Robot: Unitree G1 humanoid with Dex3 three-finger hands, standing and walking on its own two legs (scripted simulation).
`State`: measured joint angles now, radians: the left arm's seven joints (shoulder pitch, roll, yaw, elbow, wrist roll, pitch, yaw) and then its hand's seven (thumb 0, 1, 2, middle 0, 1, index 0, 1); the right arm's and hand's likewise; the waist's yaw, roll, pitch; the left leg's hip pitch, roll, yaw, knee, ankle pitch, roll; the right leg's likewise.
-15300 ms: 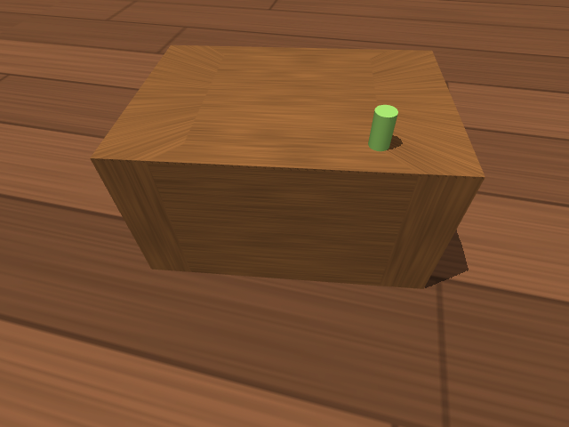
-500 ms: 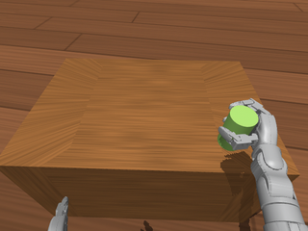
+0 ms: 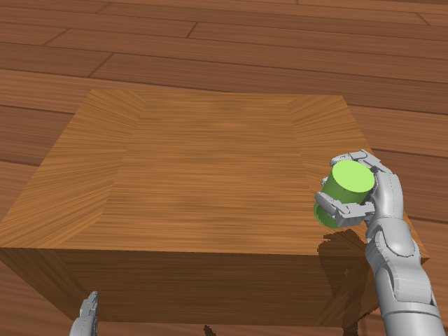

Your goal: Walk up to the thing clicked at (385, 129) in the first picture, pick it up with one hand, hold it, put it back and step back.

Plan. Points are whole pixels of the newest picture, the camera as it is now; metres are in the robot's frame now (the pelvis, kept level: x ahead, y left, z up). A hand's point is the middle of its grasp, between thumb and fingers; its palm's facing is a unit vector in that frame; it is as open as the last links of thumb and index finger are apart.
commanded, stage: hold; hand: right
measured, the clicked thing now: (340, 196) +0.33 -0.17 +0.11
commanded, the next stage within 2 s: none
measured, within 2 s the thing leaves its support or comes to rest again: neither
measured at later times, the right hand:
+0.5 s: hand (340, 190) +0.33 -0.17 +0.12, palm faces +0.15 +0.99 +0.00, open 9.0 cm
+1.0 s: hand (343, 192) +0.33 -0.17 +0.12, palm faces +0.17 +0.98 +0.00, open 9.0 cm
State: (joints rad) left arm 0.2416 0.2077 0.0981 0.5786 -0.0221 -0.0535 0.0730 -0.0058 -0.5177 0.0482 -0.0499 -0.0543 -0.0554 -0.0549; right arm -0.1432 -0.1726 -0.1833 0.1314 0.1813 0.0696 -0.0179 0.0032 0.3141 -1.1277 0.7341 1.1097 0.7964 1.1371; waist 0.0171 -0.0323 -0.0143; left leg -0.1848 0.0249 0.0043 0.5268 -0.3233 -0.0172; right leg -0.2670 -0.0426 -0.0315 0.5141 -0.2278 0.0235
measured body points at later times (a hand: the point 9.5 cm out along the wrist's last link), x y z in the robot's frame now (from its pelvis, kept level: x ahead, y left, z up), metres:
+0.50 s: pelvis +0.00 +0.00 +0.00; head -0.01 +0.02 +0.45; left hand +0.16 +0.26 -0.08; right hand +0.32 -0.22 +0.13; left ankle -0.03 +0.13 -0.73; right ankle +0.03 -0.14 -0.73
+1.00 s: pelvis +0.00 +0.00 +0.00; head -0.01 +0.02 +0.45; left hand +0.16 +0.26 -0.08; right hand +0.31 -0.22 +0.13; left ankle -0.03 +0.13 -0.73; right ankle +0.03 -0.14 -0.73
